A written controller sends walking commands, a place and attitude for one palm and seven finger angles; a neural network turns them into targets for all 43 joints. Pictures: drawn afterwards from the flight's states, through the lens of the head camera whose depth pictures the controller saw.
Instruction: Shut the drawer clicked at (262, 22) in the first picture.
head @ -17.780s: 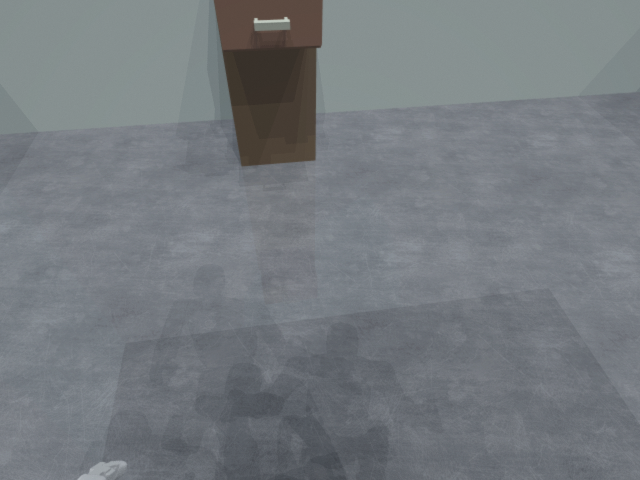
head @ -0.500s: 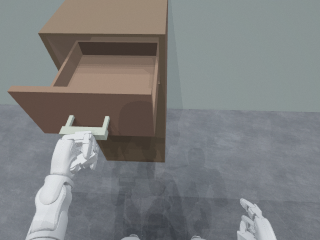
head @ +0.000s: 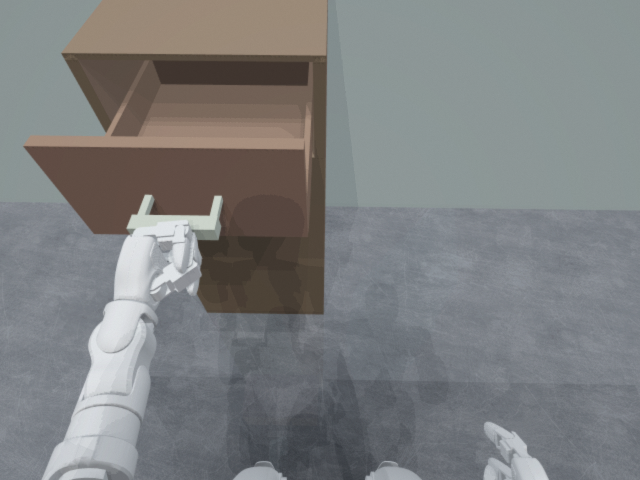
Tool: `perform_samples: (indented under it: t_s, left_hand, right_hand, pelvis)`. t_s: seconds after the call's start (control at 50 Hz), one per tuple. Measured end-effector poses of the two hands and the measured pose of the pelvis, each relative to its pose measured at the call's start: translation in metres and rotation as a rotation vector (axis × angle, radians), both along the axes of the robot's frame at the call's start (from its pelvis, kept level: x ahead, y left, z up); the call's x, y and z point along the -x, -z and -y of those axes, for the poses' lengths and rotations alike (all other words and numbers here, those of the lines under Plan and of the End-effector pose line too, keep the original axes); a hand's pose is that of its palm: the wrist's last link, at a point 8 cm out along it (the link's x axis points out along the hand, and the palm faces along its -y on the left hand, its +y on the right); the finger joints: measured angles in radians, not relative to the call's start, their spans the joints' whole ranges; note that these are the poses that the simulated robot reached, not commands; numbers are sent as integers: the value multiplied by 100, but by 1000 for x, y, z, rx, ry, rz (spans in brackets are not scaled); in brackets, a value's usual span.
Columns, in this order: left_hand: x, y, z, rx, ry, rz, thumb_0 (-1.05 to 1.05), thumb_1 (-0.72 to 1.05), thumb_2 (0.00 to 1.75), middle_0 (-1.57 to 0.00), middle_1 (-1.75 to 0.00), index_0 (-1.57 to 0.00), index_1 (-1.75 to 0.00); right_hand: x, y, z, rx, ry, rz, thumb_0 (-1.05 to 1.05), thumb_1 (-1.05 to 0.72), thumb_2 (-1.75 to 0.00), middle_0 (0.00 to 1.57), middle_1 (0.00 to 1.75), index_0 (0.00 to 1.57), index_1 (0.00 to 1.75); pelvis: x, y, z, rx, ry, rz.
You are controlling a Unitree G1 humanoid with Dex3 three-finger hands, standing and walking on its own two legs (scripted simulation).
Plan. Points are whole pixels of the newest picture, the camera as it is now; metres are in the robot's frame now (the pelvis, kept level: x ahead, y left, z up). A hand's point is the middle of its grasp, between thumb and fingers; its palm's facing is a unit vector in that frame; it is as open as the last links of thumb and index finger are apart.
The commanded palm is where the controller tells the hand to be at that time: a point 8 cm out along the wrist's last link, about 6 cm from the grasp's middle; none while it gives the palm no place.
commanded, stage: push the drawer shut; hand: left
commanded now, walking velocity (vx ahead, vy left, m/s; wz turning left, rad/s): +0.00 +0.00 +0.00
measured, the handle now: (179, 214) +0.44 +0.20 +0.06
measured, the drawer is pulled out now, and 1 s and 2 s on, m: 0.19 0.05 0.00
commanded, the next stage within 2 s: pull the fist back off the drawer in 1.84 s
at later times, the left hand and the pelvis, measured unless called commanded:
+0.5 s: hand (206, 216) +0.44 +0.16 +0.06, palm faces -0.02 -1.00 -0.03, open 3.1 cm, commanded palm +0.42 +0.22 +0.06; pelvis +0.00 +0.01 +0.00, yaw -1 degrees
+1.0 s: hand (216, 185) +0.49 +0.16 +0.06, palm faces +0.00 -1.00 -0.02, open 3.1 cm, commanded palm +0.48 +0.21 +0.06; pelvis +0.00 +0.01 -0.01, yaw -2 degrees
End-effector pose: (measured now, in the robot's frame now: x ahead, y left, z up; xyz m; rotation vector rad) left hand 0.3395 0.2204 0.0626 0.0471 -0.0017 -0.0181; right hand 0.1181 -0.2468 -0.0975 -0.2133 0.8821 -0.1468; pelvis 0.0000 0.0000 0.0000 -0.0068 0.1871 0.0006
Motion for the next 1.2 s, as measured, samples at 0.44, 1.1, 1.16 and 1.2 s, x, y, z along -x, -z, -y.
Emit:
perform_samples:
  t_s: [0.44,1.1,1.16,1.2]
  left_hand:
    - [-70,0,1,17,-1,-19,0,82,88,-140,-160,-140,-160]
    - [-146,-1,6,22,-24,-30,1,84,90,-140,-160,-140,-160]
    - [-154,-2,6,25,-22,-29,2,84,90,-140,-160,-140,-160]
    - [-158,-2,5,28,-21,-31,2,83,89,-140,-160,-140,-160]
  right_hand:
    - [52,9,7,17,85,-182,0,-90,-90,20,30,20,30]
    - [109,22,3,23,149,-389,0,-90,-90,20,30,20,30]
    - [116,21,4,28,159,-409,0,-90,-90,20,30,20,30]
    - [120,20,4,32,169,-420,0,-90,-90,20,30,20,30]
  pelvis:
    - [-3,3,-5,6,19,-55]
    - [-4,15,-8,17,28,-150]
    - [-4,16,-9,19,32,-160]
    - [-4,16,-9,20,35,-166]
